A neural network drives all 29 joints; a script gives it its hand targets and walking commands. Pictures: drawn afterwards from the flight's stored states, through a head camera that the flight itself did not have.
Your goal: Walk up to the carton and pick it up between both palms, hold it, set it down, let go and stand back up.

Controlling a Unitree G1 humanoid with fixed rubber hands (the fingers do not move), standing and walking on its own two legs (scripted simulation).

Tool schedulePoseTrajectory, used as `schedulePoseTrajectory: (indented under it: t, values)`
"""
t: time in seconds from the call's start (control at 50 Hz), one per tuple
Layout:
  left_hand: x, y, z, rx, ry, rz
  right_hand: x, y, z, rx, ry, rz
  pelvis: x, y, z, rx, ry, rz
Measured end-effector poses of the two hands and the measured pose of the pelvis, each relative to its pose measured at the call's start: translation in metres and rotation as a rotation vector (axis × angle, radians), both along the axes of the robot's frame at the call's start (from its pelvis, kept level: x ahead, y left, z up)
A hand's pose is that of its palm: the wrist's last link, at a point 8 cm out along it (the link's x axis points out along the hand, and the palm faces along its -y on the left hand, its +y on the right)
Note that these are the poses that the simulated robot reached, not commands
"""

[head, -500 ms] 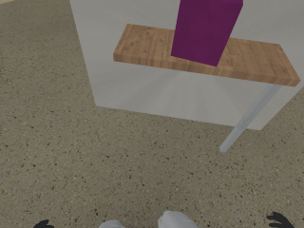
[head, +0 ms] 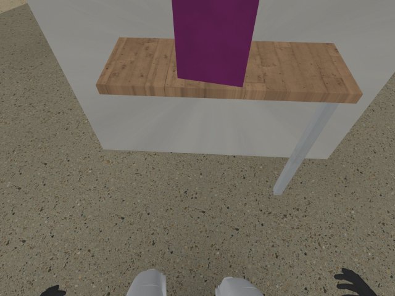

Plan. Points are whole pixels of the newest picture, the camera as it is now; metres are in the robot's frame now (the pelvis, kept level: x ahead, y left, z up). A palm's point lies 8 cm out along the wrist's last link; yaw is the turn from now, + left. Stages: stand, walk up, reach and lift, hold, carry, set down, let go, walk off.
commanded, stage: walk up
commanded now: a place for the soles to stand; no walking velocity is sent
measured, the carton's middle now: (217, 28) +0.79 -0.07 +0.13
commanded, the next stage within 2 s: none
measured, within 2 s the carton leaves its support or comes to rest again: neither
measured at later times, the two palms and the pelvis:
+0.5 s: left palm out of the picture +0.05 +0.34 -0.09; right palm out of the picture +0.06 -0.30 -0.08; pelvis -0.02 +0.03 -0.01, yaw -2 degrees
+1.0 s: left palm out of the picture +0.09 +0.34 -0.09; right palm out of the picture +0.07 -0.29 -0.08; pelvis -0.01 +0.04 +0.00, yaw -5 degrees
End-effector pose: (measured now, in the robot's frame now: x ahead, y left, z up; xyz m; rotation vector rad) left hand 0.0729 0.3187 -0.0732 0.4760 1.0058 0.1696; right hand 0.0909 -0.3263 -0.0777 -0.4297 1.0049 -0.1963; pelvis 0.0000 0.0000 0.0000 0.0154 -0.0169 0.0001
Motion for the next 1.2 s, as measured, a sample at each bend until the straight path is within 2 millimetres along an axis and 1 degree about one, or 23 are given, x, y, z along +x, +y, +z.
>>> schedulePoseTrajectory:
  t: [0.1,0.2,0.26,0.34,0.4,0.48,0.54,0.58,0.64,0.72,0.8,0.84,0.9,0.98,1.06,1.12,1.2]
  values:
    - [-0.001,0.009,-0.009,-0.015,0.000,-0.005,-0.005,0.009,0.003,-0.019,0.006,-0.003,-0.007,0.011,-0.003,-0.021,0.013,-0.004]
    - [-0.003,0.025,-0.026,-0.041,0.008,-0.005,-0.019,0.029,0.002,-0.034,0.015,-0.013,-0.018,0.030,-0.010,-0.032,0.018,-0.010]
    - [-0.004,0.027,-0.024,-0.053,0.010,-0.009,-0.027,0.037,0.008,-0.023,0.006,-0.028,-0.022,0.035,-0.005,-0.040,0.009,-0.016]
    - [-0.008,0.028,-0.023,-0.059,0.013,-0.011,-0.030,0.038,0.011,-0.028,-0.003,-0.031,-0.025,0.036,-0.002,-0.042,0.004,-0.020]
    - [-0.013,0.025,-0.023,-0.050,0.031,-0.015,-0.033,0.034,0.007,-0.012,-0.011,-0.038,-0.026,0.032,-0.004,-0.030,-0.003,-0.030]
    - [-0.022,0.019,-0.022,-0.034,0.046,-0.014,-0.033,0.030,-0.004,0.017,-0.017,-0.050,-0.024,0.026,-0.008,-0.034,-0.014,-0.040]
    - [-0.028,0.021,-0.017,-0.025,0.070,-0.023,-0.030,0.031,-0.003,0.025,-0.020,-0.060,-0.022,0.026,-0.004,-0.027,-0.006,-0.051]
    - [-0.028,0.024,-0.015,-0.022,0.084,-0.031,-0.029,0.033,-0.002,0.025,-0.021,-0.068,-0.020,0.029,-0.002,-0.024,0.002,-0.061]
    - [-0.021,0.030,-0.016,-0.026,0.080,-0.043,-0.029,0.038,-0.001,0.020,-0.021,-0.078,-0.017,0.036,-0.003,-0.029,0.004,-0.070]
    - [-0.001,0.038,-0.024,-0.046,0.044,-0.053,-0.027,0.050,0.002,0.000,-0.041,-0.078,-0.016,0.050,-0.006,-0.039,-0.002,-0.072]
    - [0.020,0.038,-0.020,-0.059,0.012,-0.073,-0.030,0.054,0.012,-0.008,-0.055,-0.090,-0.015,0.055,0.000,-0.046,-0.007,-0.081]
    - [0.027,0.037,-0.018,-0.062,0.000,-0.080,-0.030,0.053,0.015,-0.013,-0.057,-0.093,-0.014,0.054,0.001,-0.048,-0.008,-0.084]
    - [0.030,0.033,-0.016,-0.059,-0.003,-0.083,-0.029,0.049,0.013,-0.004,-0.061,-0.094,-0.012,0.050,0.001,-0.041,-0.012,-0.086]
    - [0.024,0.024,-0.018,-0.040,0.015,-0.078,-0.024,0.040,0.001,0.019,-0.069,-0.097,-0.007,0.039,-0.005,-0.027,-0.021,-0.090]
    - [0.020,0.019,-0.014,-0.030,0.046,-0.070,-0.021,0.037,-0.004,0.041,-0.050,-0.103,-0.002,0.033,-0.002,-0.023,-0.008,-0.093]
    - [0.027,0.019,-0.014,-0.029,0.051,-0.075,-0.019,0.037,-0.005,0.041,-0.034,-0.105,0.002,0.033,-0.002,-0.022,0.009,-0.094]
    - [0.046,0.016,-0.012,-0.031,0.020,-0.085,-0.013,0.037,-0.005,0.039,-0.035,-0.105,0.007,0.033,-0.001,-0.022,0.009,-0.094]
